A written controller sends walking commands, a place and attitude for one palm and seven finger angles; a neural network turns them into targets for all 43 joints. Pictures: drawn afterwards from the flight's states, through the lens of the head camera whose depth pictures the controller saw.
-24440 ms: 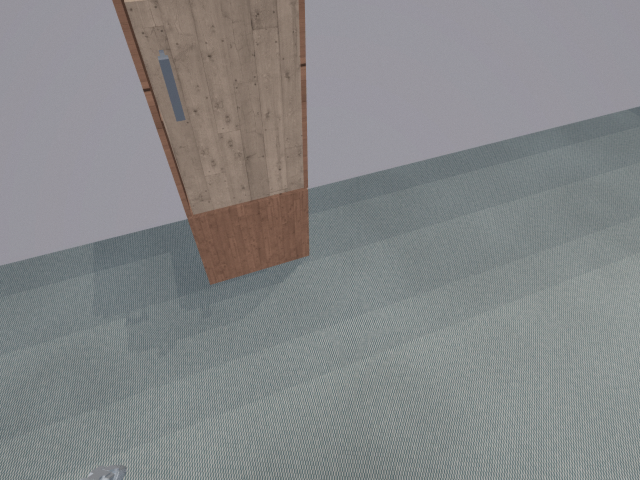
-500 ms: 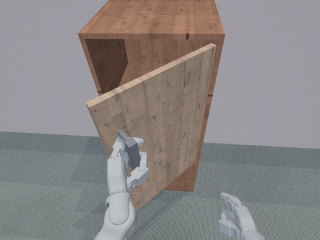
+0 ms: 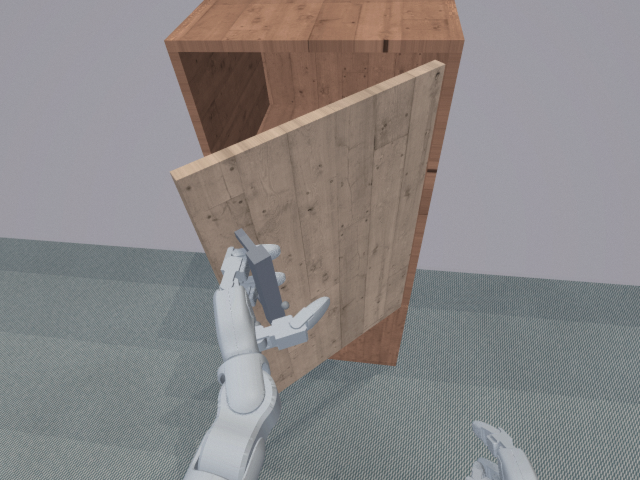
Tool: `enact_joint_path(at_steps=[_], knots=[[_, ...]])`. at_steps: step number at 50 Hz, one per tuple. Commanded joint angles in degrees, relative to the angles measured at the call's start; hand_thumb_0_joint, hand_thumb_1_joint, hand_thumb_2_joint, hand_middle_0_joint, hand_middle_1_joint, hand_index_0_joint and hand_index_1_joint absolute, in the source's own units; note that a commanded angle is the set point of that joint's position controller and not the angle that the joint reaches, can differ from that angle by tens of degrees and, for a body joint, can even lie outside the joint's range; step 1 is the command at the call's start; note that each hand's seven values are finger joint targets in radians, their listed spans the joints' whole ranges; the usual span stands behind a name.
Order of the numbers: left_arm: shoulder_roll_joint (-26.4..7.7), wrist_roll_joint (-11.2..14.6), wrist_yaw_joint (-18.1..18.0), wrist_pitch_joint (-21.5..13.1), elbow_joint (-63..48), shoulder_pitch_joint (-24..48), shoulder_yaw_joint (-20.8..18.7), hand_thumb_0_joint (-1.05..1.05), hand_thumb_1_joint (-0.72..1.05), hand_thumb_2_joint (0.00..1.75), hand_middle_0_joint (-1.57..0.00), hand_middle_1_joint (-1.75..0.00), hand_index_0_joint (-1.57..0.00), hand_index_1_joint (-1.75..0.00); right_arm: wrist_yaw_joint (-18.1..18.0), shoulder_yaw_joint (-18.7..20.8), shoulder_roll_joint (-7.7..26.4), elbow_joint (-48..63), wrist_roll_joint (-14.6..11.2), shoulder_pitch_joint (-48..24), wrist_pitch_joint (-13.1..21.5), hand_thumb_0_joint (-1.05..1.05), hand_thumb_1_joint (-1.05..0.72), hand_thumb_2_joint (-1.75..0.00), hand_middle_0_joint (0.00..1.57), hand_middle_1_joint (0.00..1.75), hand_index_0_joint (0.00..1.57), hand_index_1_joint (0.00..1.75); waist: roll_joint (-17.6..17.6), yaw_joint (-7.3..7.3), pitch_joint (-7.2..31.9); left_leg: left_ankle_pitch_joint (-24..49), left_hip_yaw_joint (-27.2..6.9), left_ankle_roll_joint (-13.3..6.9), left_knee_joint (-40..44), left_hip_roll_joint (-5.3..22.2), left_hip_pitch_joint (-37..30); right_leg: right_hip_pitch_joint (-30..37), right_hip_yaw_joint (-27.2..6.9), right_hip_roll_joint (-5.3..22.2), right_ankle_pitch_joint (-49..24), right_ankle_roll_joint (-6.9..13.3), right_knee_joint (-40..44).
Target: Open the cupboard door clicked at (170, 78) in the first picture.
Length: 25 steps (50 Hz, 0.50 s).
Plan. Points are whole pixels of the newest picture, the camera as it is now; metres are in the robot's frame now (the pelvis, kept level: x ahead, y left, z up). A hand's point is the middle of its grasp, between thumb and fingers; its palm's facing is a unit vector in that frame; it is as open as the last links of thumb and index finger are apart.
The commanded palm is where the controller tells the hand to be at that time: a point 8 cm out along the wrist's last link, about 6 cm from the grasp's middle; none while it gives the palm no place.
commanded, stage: open thumb and fingers to let go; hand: left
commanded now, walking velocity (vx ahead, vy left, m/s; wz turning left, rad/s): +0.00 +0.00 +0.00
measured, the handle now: (260, 280) +0.35 +0.09 +0.08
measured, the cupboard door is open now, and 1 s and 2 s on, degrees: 43 47 46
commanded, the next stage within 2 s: slide the hand sideways off the handle in 0.42 s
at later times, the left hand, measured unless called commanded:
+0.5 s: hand (282, 304) +0.31 +0.06 +0.08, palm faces +0.21 -0.98 -0.02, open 15.0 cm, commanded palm +0.26 +0.10 +0.08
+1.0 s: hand (283, 338) +0.26 +0.05 +0.08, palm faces -0.21 -0.98 -0.02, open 16.2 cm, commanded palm +0.24 +0.13 +0.08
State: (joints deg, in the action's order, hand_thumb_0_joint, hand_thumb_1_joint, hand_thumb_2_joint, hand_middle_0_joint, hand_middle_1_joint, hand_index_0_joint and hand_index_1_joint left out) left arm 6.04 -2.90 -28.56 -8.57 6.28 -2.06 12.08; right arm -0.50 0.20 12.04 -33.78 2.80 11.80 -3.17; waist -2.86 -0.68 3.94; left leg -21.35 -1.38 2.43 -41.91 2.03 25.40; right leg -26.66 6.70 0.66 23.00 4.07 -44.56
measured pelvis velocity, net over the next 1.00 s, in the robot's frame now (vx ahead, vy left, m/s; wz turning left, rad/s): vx -0.01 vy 0.04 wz -0.05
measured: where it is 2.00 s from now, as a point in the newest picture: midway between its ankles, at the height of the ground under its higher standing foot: outside the picture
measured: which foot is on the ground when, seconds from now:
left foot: down 0.00-1.00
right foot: down 0.00-1.00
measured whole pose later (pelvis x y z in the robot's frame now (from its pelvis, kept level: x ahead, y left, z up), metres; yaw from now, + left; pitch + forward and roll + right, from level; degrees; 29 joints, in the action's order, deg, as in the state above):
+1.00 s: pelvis -0.01 +0.04 +0.00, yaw -3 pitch +4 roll +1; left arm -1.0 0.9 -5.7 -10.5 3.7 -4.3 15.2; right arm 0.8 -2.2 11.5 -28.7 0.1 14.3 1.0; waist -1.6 -1.0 2.7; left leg -22.3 2.2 0.4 -44.1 1.0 25.4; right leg -27.4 2.9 1.7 21.9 1.3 -45.7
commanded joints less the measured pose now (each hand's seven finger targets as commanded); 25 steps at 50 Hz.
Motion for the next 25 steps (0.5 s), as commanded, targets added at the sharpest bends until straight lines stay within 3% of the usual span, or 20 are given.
enact_joint_path(at_steps=[1,3,6,8,11,20,25], knots=[[2.6,-1.0,-1.2,-3.9,-12.4,14.2,-0.1,0.0,-0.5,0.3,-0.3,-1.2,-0.3,-1.2,-0.4,1.2,3.0,9.6,-0.2,-7.1,3.3,0.0,-0.9,-0.9,0.2,0.3,0.2,0.3,10.4,0.61,12.5,8.4,1.5,-3.3,1.8,-3.6,-1.1,9.1,-9.0,3.1,-16.8,-4.6,11.5],[3.0,-1.6,-1.8,-3.6,-11.6,13.2,0.3,0.0,-0.5,0.3,-0.29,-1.15,-0.29,-1.15,-0.2,1.3,3.1,9.7,-0.3,-7.0,3.2,0.0,-0.9,-0.9,0.2,0.3,0.2,0.3,9.8,0.99,12.4,9.1,1.5,-3.3,2.1,-3.5,-1.5,8.9,-7.9,2.5,-16.7,-4.1,11.0],[4.7,-1.8,-2.8,-3.3,-11.4,15.6,1.7,0.0,-0.5,0.3,-0.27,-1.0,-0.27,-1.0,0.1,1.2,3.1,9.8,-0.3,-7.2,3.3,0.0,-0.9,-0.9,0.2,0.3,0.2,0.3,8.7,0.43,11.4,8.9,1.8,-3.3,2.2,-3.4,-2.0,7.1,-6.5,1.7,-14.4,-3.6,10.5],[4.0,-2.0,-3.3,-3.1,-10.3,16.0,1.1,0.0,-0.5,0.3,-0.25,-0.9,-0.25,-0.9,0.1,1.2,3.3,9.6,-0.3,-7.5,3.3,0.0,-0.9,-0.9,0.2,0.3,0.2,0.3,10.0,0.47,10.9,8.6,1.7,-3.4,2.3,-3.3,-2.0,6.7,-6.3,1.4,-12.8,-3.4,10.9],[5.4,-2.3,-4.2,-2.8,-9.9,19.0,2.2,0.0,-0.5,0.3,-0.22,-0.75,-0.22,-0.75,0.3,1.1,3.1,9.5,-0.3,-7.8,3.3,0.0,-0.9,-0.9,0.2,0.3,0.2,0.3,7.7,0.24,10.4,7.7,1.6,-3.2,2.6,-3.1,-2.4,5.1,-5.2,0.8,-9.5,-2.8,10.2],[8.9,-2.4,-5.8,-0.6,-8.4,21.2,4.4,0.0,-0.5,0.3,-0.15,-0.3,-0.15,-0.3,1.3,0.9,2.9,9.6,-0.3,-8.7,2.6,0.0,-0.9,-0.9,0.2,0.3,0.2,0.3,5.7,0.7,11.4,9.2,0.9,-2.8,2.9,-2.6,-2.5,4.2,-2.6,-0.5,-10.2,-1.8,7.2],[10.6,-2.7,-6.2,0.4,-7.5,22.7,5.6,0.0,-0.5,0.3,-0.15,-0.3,-0.15,-0.3,1.8,0.8,2.9,9.3,-0.3,-9.1,2.5,0.0,-0.9,-0.9,0.2,0.3,0.2,0.3,6.7,0.12,11.0,8.7,0.3,-2.7,2.5,-2.3,-2.1,2.5,-1.9,-0.8,-8.9,-1.7,6.3]])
